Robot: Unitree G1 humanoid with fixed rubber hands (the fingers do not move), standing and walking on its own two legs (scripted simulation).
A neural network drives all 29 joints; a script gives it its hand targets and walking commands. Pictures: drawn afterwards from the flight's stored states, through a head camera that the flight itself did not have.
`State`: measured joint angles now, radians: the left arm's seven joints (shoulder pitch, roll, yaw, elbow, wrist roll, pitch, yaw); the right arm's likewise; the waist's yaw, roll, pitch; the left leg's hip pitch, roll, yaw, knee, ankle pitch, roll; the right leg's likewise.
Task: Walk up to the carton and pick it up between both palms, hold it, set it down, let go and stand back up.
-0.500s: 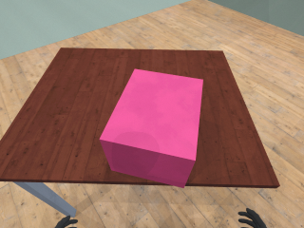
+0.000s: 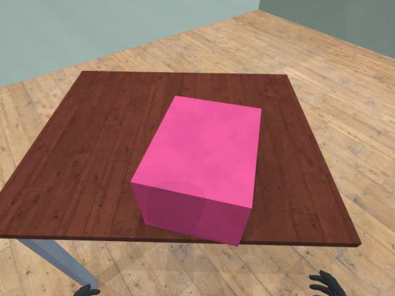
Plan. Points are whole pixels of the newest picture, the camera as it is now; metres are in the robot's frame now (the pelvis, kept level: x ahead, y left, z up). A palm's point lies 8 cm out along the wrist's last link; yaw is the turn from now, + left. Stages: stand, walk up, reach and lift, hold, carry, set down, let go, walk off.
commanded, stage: stand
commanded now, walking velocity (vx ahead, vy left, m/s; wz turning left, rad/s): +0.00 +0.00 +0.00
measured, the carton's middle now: (204, 165) +0.42 +0.02 +0.01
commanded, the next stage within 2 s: none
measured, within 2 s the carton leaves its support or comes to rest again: neither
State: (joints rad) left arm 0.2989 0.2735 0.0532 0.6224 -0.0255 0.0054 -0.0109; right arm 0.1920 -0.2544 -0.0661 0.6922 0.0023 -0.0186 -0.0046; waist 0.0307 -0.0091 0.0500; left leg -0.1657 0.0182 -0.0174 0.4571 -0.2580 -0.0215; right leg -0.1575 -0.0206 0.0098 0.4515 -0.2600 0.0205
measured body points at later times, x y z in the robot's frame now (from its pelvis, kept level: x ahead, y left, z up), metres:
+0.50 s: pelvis -0.01 +0.00 +0.00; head -0.01 +0.00 +0.45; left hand +0.09 +0.27 -0.11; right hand +0.14 -0.26 -0.09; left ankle -0.01 +0.13 -0.74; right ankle -0.01 -0.13 -0.74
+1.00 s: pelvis -0.02 +0.00 +0.00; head -0.02 +0.00 +0.45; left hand +0.08 +0.27 -0.11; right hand +0.14 -0.26 -0.09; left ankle -0.01 +0.13 -0.74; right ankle -0.01 -0.13 -0.74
